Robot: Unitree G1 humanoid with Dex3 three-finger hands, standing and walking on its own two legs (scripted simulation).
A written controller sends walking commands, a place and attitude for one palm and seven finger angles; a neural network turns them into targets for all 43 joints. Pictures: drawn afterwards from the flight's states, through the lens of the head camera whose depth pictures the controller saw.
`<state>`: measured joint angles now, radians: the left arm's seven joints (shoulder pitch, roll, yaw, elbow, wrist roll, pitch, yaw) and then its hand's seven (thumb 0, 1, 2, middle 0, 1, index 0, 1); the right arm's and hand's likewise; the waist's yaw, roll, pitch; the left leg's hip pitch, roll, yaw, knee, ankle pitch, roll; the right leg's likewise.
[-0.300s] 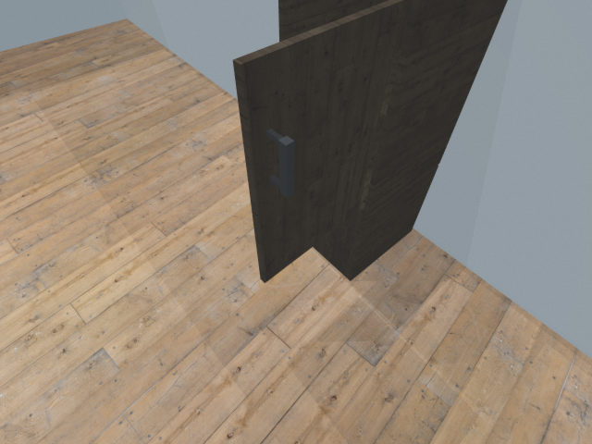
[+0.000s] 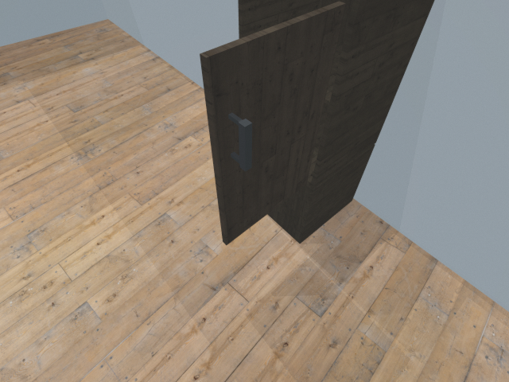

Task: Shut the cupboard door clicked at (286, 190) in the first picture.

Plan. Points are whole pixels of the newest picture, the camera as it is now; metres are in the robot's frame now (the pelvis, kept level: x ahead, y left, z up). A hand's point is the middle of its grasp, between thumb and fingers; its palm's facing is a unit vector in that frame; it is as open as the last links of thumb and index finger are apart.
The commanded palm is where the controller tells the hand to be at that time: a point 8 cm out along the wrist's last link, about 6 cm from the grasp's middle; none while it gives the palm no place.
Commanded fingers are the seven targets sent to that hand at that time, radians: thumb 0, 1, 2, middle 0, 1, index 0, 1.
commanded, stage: look at it before walking up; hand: left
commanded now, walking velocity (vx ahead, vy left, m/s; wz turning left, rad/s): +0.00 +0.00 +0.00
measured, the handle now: (239, 142) +0.56 +0.06 +0.05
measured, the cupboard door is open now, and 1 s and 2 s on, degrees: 92 92 92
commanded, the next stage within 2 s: walk around to get in front in 0.54 s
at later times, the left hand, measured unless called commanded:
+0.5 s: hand out of the picture +0.06 +0.24 -0.16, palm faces -0.02 -0.95 -0.32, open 7.4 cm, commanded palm none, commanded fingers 0.00 0.90 0.90 -0.20 -0.30 -0.20 -0.30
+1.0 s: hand out of the picture +0.04 +0.20 -0.18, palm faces -0.12 -0.95 -0.28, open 7.4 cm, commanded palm none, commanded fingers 0.00 0.90 0.90 -0.20 -0.30 -0.20 -0.30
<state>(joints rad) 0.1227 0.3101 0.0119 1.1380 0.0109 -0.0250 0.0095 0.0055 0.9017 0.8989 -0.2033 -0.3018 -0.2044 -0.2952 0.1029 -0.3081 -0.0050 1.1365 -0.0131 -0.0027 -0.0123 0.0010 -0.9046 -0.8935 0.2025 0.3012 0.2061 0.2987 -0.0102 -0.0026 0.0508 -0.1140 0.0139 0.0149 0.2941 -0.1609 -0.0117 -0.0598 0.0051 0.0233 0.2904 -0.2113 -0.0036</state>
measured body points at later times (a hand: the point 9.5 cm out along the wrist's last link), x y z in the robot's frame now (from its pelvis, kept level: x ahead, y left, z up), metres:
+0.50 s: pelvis +0.00 +0.00 +0.00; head +0.01 +0.00 +0.45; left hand +0.06 +0.29 -0.14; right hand +0.06 -0.29 -0.14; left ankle +0.00 +0.13 -0.75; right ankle -0.03 -0.12 -0.75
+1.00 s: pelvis -0.03 -0.01 -0.02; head +0.01 -0.03 +0.43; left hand +0.05 +0.25 -0.16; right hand +0.01 -0.27 -0.17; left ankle +0.00 +0.13 -0.75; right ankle -0.05 -0.11 -0.73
